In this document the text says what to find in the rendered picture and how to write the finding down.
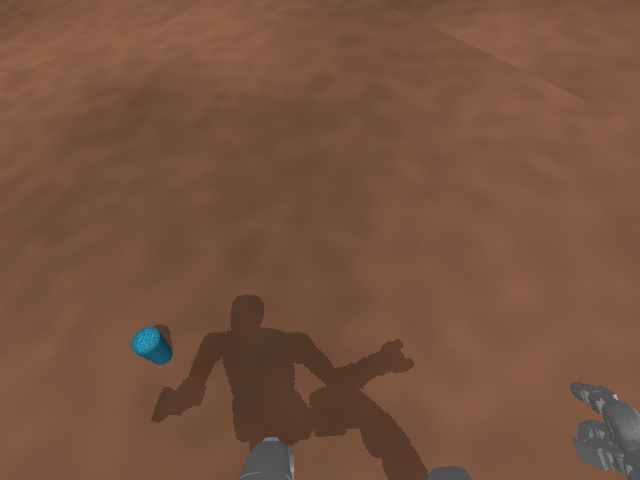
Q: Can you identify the right robot hand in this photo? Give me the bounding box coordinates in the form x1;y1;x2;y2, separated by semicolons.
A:
570;382;640;475

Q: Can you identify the right robot arm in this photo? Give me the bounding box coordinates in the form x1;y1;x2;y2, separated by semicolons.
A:
623;448;640;480

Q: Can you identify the cup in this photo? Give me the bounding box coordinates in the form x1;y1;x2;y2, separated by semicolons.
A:
131;327;173;365

